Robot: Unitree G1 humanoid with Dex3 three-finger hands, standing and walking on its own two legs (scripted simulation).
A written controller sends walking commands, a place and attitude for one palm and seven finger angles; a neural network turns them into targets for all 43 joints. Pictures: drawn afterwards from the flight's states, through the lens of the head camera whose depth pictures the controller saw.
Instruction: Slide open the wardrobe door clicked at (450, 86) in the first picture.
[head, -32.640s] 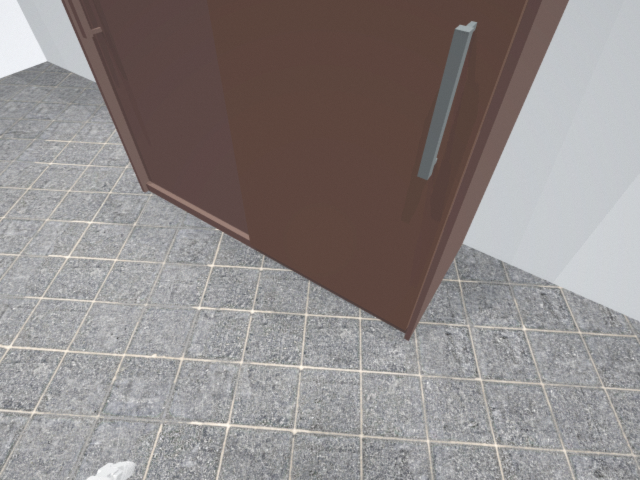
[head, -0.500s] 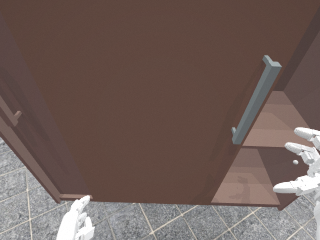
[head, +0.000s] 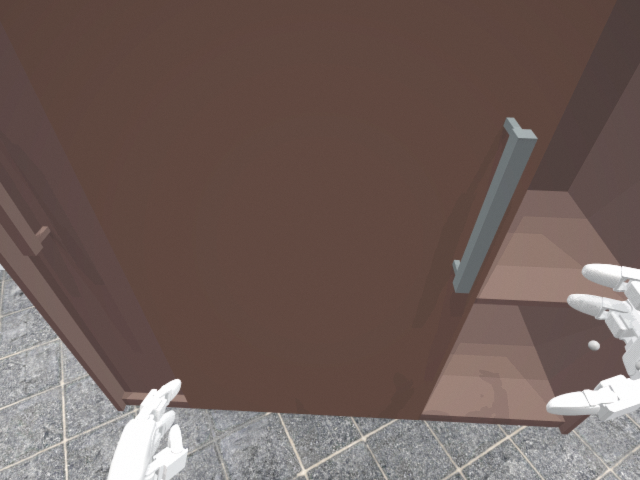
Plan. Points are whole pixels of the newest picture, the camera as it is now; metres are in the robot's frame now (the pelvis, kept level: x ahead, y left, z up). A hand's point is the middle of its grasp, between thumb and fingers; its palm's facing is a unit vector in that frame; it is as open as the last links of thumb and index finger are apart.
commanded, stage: draw the hand back to the body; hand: right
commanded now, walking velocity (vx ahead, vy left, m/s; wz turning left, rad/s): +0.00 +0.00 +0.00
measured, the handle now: (483, 215) +0.46 -0.24 +0.11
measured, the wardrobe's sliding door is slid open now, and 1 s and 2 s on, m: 0.45 0.45 0.45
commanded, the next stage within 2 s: step back with the hand held close in 1.00 s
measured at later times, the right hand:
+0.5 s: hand (605, 334) +0.22 -0.27 +0.17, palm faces +0.45 +0.83 -0.33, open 10.0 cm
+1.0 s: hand (575, 338) +0.21 -0.23 +0.17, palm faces +0.44 +0.83 -0.35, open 7.4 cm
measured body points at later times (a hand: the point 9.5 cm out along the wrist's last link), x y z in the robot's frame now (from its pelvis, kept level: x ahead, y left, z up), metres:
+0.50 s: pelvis +0.02 -0.01 +0.01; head -0.01 +0.00 +0.46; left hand +0.21 +0.21 -0.06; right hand +0.19 -0.31 +0.18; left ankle -0.01 +0.12 -0.73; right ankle +0.07 -0.09 -0.73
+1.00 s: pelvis +0.03 +0.03 +0.01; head -0.01 +0.05 +0.46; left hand +0.22 +0.25 -0.07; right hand +0.18 -0.27 +0.19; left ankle -0.01 +0.12 -0.73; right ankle +0.07 -0.09 -0.73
